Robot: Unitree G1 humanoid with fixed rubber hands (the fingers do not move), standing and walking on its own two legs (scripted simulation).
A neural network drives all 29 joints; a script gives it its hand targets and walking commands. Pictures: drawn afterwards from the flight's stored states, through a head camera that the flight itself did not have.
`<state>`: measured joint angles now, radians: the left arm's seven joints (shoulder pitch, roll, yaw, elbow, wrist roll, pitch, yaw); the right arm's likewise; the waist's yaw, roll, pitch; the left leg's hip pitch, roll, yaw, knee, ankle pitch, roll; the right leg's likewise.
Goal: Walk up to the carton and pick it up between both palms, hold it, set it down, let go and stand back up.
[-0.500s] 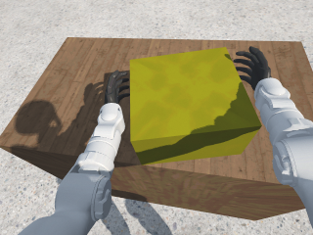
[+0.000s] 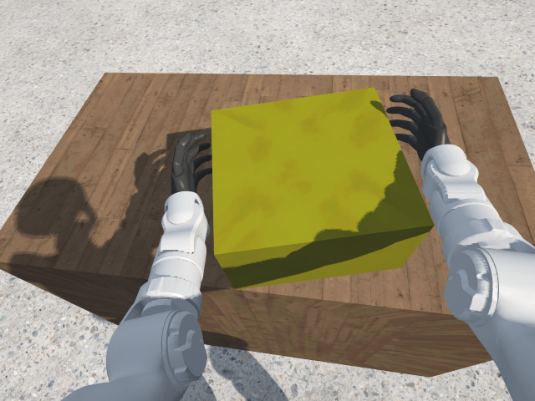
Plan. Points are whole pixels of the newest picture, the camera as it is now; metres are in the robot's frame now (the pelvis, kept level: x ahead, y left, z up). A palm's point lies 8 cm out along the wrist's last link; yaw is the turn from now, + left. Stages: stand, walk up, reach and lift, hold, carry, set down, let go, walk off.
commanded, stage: reach and lift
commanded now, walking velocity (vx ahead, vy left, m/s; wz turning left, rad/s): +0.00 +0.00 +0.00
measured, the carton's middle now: (304, 188) +0.45 +0.02 +0.02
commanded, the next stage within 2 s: none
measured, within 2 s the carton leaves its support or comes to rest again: leaves its support in 0.72 s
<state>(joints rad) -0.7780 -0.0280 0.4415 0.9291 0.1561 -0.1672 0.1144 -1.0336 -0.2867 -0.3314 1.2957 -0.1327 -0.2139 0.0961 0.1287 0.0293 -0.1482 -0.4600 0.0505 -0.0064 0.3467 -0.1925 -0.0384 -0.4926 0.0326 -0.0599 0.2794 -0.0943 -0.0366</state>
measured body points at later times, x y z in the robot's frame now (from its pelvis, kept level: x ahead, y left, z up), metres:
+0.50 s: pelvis +0.02 +0.01 +0.00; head +0.09 +0.02 +0.45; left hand +0.42 +0.20 +0.06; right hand +0.49 -0.16 +0.09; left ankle -0.04 +0.14 -0.74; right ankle +0.00 -0.09 -0.74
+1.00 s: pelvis +0.01 +0.00 +0.00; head +0.07 +0.00 +0.45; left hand +0.41 +0.20 +0.07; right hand +0.47 -0.16 +0.10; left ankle -0.04 +0.14 -0.74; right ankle +0.00 -0.09 -0.74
